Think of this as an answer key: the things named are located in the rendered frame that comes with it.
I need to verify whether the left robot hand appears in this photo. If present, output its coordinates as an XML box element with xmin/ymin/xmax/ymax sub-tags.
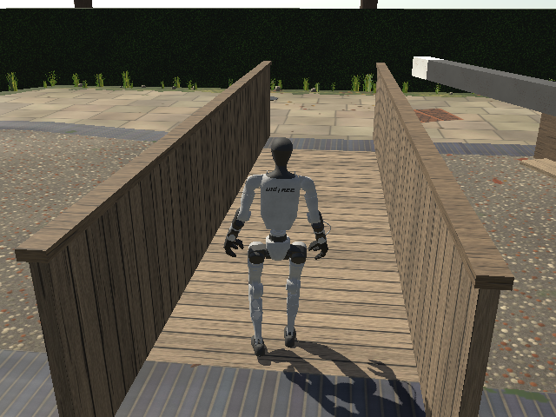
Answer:
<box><xmin>224</xmin><ymin>236</ymin><xmax>244</xmax><ymax>257</ymax></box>

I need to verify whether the right robot upper arm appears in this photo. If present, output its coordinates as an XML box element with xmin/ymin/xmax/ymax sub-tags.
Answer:
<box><xmin>299</xmin><ymin>175</ymin><xmax>321</xmax><ymax>224</ymax></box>

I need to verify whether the left robot forearm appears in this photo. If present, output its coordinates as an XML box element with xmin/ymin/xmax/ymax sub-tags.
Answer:
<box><xmin>227</xmin><ymin>208</ymin><xmax>245</xmax><ymax>242</ymax></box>

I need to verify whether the right robot foot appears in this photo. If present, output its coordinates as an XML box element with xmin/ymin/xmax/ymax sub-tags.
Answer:
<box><xmin>284</xmin><ymin>326</ymin><xmax>296</xmax><ymax>348</ymax></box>

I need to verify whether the right robot forearm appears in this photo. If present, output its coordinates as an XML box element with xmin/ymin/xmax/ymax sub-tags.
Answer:
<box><xmin>311</xmin><ymin>210</ymin><xmax>327</xmax><ymax>244</ymax></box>

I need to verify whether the right robot hand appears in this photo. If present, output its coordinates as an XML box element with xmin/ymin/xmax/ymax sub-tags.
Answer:
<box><xmin>308</xmin><ymin>241</ymin><xmax>328</xmax><ymax>260</ymax></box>

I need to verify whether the robot torso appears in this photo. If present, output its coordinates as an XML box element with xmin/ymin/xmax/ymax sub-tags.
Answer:
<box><xmin>260</xmin><ymin>171</ymin><xmax>301</xmax><ymax>261</ymax></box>

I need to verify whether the left robot upper arm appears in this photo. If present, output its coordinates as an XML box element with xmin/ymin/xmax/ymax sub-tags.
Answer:
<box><xmin>236</xmin><ymin>174</ymin><xmax>262</xmax><ymax>222</ymax></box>

